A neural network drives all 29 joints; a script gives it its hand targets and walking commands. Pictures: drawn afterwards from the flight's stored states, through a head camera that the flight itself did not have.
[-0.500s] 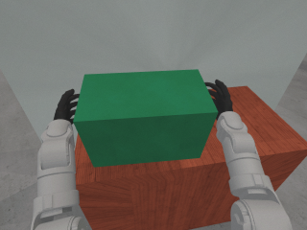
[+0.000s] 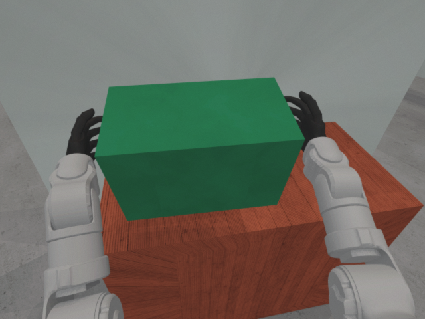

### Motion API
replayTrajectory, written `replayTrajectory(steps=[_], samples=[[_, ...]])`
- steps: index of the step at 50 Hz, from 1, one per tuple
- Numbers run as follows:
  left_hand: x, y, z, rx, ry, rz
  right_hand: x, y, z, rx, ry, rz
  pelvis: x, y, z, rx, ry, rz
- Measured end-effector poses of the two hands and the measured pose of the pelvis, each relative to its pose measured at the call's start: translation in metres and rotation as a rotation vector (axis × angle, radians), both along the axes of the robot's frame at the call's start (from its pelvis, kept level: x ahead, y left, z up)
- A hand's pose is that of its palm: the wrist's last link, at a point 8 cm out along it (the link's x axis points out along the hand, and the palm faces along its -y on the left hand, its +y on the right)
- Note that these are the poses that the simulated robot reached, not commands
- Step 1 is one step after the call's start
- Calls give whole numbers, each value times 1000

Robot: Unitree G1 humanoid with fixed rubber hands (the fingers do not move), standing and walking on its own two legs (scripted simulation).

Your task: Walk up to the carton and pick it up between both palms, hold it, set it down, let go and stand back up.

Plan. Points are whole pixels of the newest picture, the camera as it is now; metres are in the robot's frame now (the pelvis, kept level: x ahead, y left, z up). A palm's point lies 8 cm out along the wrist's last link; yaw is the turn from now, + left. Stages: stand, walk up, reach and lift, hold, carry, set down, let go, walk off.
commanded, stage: hold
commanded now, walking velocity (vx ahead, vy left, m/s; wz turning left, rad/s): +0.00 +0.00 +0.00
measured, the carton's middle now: (199, 150) +0.41 -0.01 +0.16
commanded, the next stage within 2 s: none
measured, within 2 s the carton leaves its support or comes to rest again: neither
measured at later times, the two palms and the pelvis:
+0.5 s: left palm (78, 154) +0.36 +0.20 +0.20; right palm (307, 141) +0.36 -0.20 +0.21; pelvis +0.00 +0.00 +0.00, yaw +1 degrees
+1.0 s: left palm (71, 159) +0.35 +0.21 +0.20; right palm (304, 140) +0.36 -0.19 +0.21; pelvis -0.01 +0.00 +0.00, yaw +1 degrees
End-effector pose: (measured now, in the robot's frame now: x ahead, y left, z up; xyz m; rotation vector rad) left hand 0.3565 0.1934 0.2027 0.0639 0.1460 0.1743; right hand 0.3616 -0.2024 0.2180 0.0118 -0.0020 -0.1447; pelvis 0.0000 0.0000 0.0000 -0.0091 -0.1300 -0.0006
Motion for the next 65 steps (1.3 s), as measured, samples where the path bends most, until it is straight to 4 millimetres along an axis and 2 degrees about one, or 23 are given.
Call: replayTrajectory(steps=[4,13,24,28,42,55,65], samples=[[-3,8,6,-26,18,8,-3,8,8,-6,16,8,-2,-2,0,1,-8,-3],[-10,26,5,-32,40,33,0,26,7,2,35,33,-11,-2,0,2,-6,24],[5,8,-1,-16,46,-16,-1,7,-9,6,40,-12,-5,2,0,-1,-11,22],[5,5,0,-10,31,-15,-3,3,-8,9,23,-5,0,1,-1,-3,-13,12],[-7,21,-5,-35,36,26,0,22,0,6,26,21,-2,-4,0,-1,-5,24],[-5,10,2,7,43,5,-5,10,-5,29,38,4,-5,4,0,3,8,-3],[-4,17,6,-22,32,35,8,18,11,5,26,34,-3,-1,0,5,27,-4]])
